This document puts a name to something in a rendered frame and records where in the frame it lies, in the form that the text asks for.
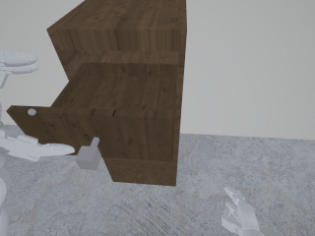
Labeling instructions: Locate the cabinet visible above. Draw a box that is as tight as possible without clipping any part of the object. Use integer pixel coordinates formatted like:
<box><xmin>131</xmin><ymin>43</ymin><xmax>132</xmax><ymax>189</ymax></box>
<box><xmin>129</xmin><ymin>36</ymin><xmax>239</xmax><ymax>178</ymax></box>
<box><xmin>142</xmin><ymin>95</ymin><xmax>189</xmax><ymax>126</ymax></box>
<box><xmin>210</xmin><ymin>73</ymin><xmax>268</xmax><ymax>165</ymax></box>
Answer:
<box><xmin>46</xmin><ymin>0</ymin><xmax>187</xmax><ymax>187</ymax></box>

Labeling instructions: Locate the handle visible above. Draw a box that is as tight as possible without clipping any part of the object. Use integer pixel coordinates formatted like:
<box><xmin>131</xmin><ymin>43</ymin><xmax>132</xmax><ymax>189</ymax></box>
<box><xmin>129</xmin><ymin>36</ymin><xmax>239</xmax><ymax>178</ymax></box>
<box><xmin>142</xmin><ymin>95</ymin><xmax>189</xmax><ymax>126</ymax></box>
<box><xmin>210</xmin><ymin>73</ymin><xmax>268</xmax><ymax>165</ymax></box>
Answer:
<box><xmin>75</xmin><ymin>137</ymin><xmax>101</xmax><ymax>170</ymax></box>

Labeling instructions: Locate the right robot hand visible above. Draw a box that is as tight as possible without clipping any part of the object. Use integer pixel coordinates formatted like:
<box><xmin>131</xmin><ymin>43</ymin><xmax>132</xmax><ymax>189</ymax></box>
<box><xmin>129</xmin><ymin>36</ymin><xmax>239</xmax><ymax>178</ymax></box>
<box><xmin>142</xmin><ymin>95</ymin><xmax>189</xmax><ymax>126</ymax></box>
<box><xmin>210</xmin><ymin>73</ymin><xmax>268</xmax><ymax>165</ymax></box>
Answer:
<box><xmin>221</xmin><ymin>186</ymin><xmax>260</xmax><ymax>236</ymax></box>

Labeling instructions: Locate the drawer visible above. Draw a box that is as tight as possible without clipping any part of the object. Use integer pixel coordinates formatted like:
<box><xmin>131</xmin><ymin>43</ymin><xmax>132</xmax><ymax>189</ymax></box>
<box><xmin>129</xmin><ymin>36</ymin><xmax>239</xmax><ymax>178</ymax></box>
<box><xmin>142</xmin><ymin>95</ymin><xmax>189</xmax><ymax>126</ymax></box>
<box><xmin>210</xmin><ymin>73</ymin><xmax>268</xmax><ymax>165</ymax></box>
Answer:
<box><xmin>6</xmin><ymin>62</ymin><xmax>177</xmax><ymax>162</ymax></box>

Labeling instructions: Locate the left robot forearm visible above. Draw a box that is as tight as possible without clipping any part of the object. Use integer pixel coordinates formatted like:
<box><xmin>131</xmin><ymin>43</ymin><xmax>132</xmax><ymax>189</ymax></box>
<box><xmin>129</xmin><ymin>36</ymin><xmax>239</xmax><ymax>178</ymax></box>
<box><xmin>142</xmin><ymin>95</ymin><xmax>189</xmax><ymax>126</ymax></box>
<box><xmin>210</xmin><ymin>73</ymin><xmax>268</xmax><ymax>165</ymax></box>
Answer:
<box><xmin>0</xmin><ymin>154</ymin><xmax>11</xmax><ymax>236</ymax></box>

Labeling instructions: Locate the left robot hand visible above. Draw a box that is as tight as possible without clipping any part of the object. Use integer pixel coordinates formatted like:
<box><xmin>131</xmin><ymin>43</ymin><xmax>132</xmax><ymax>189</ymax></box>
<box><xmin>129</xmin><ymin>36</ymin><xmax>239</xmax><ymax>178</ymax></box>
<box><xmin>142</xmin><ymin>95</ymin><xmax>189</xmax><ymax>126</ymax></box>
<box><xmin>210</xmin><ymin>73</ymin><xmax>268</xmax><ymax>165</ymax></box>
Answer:
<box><xmin>0</xmin><ymin>50</ymin><xmax>75</xmax><ymax>162</ymax></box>

